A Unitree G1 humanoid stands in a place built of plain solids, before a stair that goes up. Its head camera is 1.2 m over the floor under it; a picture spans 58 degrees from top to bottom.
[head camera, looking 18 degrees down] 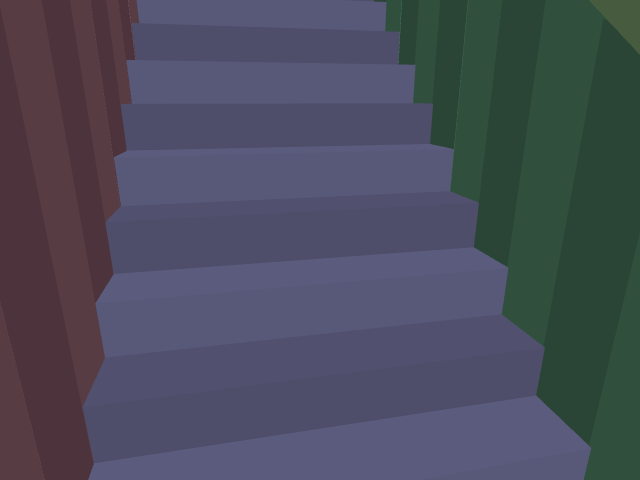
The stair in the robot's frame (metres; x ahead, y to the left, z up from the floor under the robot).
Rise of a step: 0.17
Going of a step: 0.21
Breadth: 1.25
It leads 12 degrees to the left of straight ahead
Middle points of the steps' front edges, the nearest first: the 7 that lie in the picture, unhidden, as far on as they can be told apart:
0.98 -0.05 0.51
1.19 -0.01 0.68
1.40 0.04 0.85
1.61 0.08 1.01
1.81 0.13 1.18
2.02 0.17 1.35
2.23 0.22 1.52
